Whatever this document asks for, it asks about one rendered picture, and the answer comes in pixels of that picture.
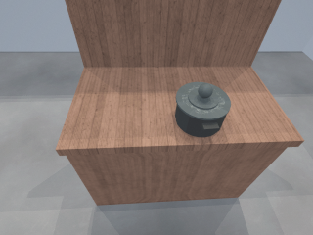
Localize lid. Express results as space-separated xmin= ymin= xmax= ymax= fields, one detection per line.
xmin=175 ymin=82 xmax=231 ymax=120

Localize knob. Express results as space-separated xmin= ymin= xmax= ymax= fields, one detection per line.
xmin=198 ymin=83 xmax=213 ymax=99

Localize pot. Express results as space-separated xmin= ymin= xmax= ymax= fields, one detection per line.
xmin=175 ymin=104 xmax=226 ymax=138

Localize table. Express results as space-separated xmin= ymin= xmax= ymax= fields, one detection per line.
xmin=55 ymin=0 xmax=304 ymax=206

